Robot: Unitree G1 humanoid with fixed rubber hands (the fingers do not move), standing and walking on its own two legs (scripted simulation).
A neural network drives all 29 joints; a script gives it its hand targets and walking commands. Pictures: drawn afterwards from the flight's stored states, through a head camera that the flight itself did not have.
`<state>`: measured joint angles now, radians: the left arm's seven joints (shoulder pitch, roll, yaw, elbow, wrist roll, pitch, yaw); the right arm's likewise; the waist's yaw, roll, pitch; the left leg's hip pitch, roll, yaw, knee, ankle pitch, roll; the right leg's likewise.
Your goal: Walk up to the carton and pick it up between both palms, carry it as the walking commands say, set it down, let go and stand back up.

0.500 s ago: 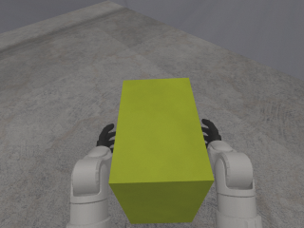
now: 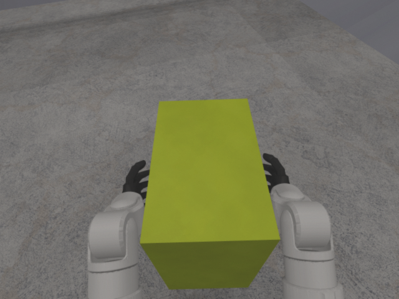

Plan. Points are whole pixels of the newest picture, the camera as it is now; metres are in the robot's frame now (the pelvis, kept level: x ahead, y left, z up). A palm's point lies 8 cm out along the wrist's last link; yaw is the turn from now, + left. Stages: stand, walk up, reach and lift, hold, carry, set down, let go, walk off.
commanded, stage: carry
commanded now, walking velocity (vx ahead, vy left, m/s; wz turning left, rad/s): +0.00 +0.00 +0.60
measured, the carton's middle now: (206, 199) +0.31 +0.01 +0.02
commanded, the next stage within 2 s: none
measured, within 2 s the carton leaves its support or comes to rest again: neither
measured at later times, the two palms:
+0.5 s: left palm (31, 285) +0.15 +0.28 +0.06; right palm (190, 224) +0.24 +0.04 +0.07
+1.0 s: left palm out of the picture +0.02 +0.35 +0.10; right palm (122, 265) +0.17 +0.13 +0.10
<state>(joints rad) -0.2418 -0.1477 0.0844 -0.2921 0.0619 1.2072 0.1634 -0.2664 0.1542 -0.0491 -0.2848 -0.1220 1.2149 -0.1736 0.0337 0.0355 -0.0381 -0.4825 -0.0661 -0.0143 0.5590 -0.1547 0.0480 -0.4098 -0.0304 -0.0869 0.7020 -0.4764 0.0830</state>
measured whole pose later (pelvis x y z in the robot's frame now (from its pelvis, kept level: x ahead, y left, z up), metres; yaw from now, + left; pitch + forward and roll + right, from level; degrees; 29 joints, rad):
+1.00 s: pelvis -0.15 +0.09 +0.00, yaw +35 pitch +3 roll +1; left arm -0.28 -0.16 0.08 -0.26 0.12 1.23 0.14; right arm -0.29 0.16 -0.09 -0.26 -0.11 1.23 -0.17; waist -0.03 -0.01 -0.07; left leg -0.36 0.03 0.10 0.59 -0.29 -0.03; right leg -0.39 -0.22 -0.20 0.65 -0.29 0.06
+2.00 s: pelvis -0.20 +0.06 +0.01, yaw +37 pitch +3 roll +0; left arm -0.26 -0.15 0.08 -0.20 0.11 1.25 0.14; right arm -0.28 0.16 -0.08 -0.19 -0.13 1.25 -0.16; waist -0.01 0.02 -0.13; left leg -0.42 0.03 0.08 0.46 -0.10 0.01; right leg -0.39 -0.04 -0.14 0.50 -0.17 -0.03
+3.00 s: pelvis -0.19 +0.07 +0.01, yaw +37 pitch +4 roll +0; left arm -0.23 -0.15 0.08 -0.06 0.12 1.07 0.13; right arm -0.25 0.15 -0.08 -0.05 -0.14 1.06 -0.15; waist 0.00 0.01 -0.14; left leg -0.41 0.03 0.09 0.50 -0.16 0.01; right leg -0.39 -0.04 -0.12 0.53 -0.22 -0.02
